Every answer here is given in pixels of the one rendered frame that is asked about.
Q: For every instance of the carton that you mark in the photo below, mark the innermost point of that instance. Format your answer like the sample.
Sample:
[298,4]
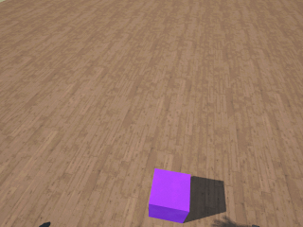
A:
[170,195]

